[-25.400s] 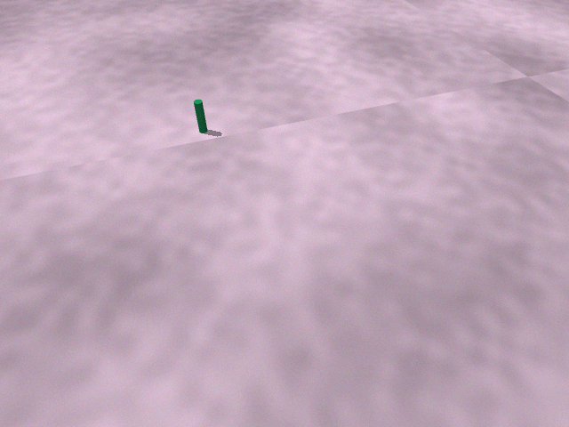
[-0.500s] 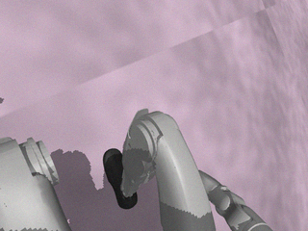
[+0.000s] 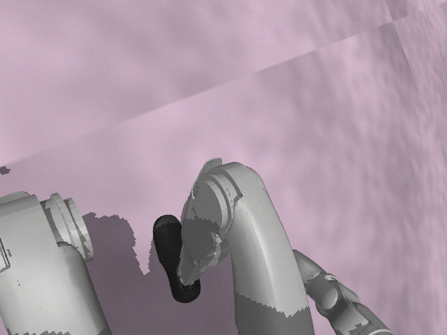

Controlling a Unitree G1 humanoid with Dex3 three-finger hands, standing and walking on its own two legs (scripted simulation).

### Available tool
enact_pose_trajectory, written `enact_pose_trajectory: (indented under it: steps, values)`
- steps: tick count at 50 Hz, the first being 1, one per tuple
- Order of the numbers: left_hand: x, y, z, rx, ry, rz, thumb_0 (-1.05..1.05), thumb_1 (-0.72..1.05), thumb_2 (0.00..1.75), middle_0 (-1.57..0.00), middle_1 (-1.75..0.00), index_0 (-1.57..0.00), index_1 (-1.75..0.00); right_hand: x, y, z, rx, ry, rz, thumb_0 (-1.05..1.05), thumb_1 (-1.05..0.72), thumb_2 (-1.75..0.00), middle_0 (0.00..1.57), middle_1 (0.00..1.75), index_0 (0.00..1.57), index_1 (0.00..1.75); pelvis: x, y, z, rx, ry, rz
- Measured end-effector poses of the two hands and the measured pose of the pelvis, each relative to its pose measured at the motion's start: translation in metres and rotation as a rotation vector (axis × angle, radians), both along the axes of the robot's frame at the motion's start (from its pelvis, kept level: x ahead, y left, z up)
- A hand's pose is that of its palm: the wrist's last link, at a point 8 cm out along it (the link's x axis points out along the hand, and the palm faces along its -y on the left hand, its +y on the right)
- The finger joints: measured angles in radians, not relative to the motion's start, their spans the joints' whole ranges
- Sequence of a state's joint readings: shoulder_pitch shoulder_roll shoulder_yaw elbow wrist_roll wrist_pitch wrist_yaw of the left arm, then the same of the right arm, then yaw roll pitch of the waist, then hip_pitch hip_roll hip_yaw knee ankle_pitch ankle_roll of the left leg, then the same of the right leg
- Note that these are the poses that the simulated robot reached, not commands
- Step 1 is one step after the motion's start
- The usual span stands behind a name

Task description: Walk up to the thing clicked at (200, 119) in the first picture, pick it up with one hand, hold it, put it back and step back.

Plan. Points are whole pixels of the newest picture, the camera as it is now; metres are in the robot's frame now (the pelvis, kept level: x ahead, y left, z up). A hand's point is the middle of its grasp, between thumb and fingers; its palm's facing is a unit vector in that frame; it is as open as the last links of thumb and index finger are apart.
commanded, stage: withdraw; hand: left
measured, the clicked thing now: out of the picture +0.44 +0.34 -0.20
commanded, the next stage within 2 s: rise in 0.06 s
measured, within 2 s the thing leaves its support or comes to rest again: neither
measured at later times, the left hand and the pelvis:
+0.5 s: hand out of the picture +0.35 +0.46 -0.01, palm faces +0.45 -0.79 -0.41, open 17.3 cm; pelvis +0.01 -0.01 +0.06, yaw +7 degrees
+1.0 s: hand out of the picture +0.26 +0.33 +0.17, palm faces +0.37 -0.80 -0.48, open 17.3 cm; pelvis +0.05 -0.02 +0.27, yaw +14 degrees
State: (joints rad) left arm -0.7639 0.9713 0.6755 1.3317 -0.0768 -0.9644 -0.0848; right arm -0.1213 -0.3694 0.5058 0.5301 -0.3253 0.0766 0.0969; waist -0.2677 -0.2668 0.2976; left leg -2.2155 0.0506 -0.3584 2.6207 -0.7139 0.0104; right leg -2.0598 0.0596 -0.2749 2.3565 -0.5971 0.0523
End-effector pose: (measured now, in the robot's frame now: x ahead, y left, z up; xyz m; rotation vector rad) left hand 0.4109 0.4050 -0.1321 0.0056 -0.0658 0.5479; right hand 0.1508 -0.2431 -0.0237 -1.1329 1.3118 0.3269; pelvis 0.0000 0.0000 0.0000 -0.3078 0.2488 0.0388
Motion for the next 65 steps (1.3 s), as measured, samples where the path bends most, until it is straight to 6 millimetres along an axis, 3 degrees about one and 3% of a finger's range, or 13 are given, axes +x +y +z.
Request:
enact_pose_trajectory:
  steps: [6, 17, 27, 30, 34, 38, 42, 52, 57, 65]
  values:
    - [-0.019, 0.034, 0.049, 0.062, 0.032, -0.041, -0.02, -0.6, 0.03, -0.1, -0.06, -0.1, -0.06, 0.006, -0.005, -0.003, 0.049, -0.042, -0.064, 0.0, -0.92, -0.9, 0.21, 0.3, 0.21, 0.3, 0.003, -0.003, 0.007, 0.021, 0.055, 0.017]
    - [-0.062, 0.042, 0.067, 0.058, 0.349, -0.118, -0.02, -0.56, 0.03, -0.07, -0.06, -0.08, -0.05, 0.024, 0.003, -0.009, 0.19, -0.151, -0.25, 0.0, -0.92, -0.9, 0.21, 0.3, 0.21, 0.3, 0.004, -0.005, 0.025, 0.067, 0.151, 0.045]
    - [-0.11, 0.09, 0.172, 0.231, 0.56, 0.071, -0.02, -0.53, 0.05, -0.07, -0.06, -0.07, -0.05, 0.031, 0.003, -0.002, 0.286, -0.172, -0.418, 0.0, -0.91, -0.91, 0.21, 0.3, 0.21, 0.3, 0.011, -0.007, 0.065, 0.109, 0.277, 0.081]
    - [-0.128, 0.086, 0.193, 0.244, 0.652, 0.098, -0.01, -0.52, 0.06, -0.06, -0.06, -0.07, -0.05, 0.034, 0.003, 0.001, 0.322, -0.17, -0.458, 0.0, -0.91, -0.9, 0.21, 0.3, 0.21, 0.3, 0.013, -0.007, 0.08, 0.127, 0.308, 0.09]
    - [-0.147, 0.058, 0.21, 0.234, 0.751, 0.075, -0.01, -0.52, 0.06, -0.05, -0.06, -0.06, -0.05, 0.044, 0.006, 0.013, 0.373, -0.177, -0.493, 0.01, -0.9, -0.9, 0.21, 0.3, 0.21, 0.3, 0.015, -0.009, 0.107, 0.15, 0.332, 0.099]
    - [-0.161, 0.014, 0.231, 0.207, 0.801, 0.016, -0.01, -0.52, 0.06, -0.06, -0.05, -0.06, -0.05, 0.061, 0.013, 0.046, 0.424, -0.225, -0.513, 0.01, -0.9, -0.9, 0.21, 0.3, 0.21, 0.3, 0.019, -0.013, 0.145, 0.168, 0.341, 0.106]
    - [-0.173, -0.02, 0.263, 0.155, 0.833, 0.003, -0.01, -0.51, 0.06, -0.06, -0.06, -0.07, -0.05, 0.085, 0.019, 0.093, 0.46, -0.295, -0.504, 0.01, -0.9, -0.9, 0.21, 0.3, 0.21, 0.3, 0.027, -0.018, 0.19, 0.188, 0.333, 0.121]
    - [-0.19, -0.047, 0.357, 0.061, 0.891, 0.086, -0.01, -0.51, 0.07, -0.06, -0.06, -0.07, -0.05, 0.139, 0.024, 0.217, 0.512, -0.51, -0.45, 0.01, -0.9, -0.9, 0.21, 0.3, 0.21, 0.3, 0.059, -0.02, 0.287, 0.213, 0.255, 0.158]
    - [-0.195, -0.069, 0.395, 0.009, 0.914, 0.065, -0.01, -0.52, 0.06, -0.06, -0.05, -0.06, -0.05, 0.147, 0.025, 0.265, 0.527, -0.569, -0.448, 0.01, -0.9, -0.9, 0.21, 0.3, 0.21, 0.3, 0.072, -0.014, 0.327, 0.224, 0.194, 0.178]
    - [-0.204, -0.102, 0.454, -0.059, 0.906, 0.028, -0.01, -0.52, 0.06, -0.06, -0.05, -0.07, -0.05, 0.141, 0.034, 0.326, 0.546, -0.626, -0.475, 0.01, -0.9, -0.9, 0.21, 0.3, 0.21, 0.3, 0.091, -0.005, 0.38, 0.246, 0.083, 0.206]
